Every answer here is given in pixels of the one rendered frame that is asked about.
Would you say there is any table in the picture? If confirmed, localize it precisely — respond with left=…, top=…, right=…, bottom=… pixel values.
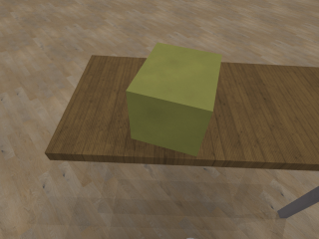
left=44, top=55, right=319, bottom=219

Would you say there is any carton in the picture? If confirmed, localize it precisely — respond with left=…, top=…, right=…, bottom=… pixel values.
left=126, top=42, right=222, bottom=156

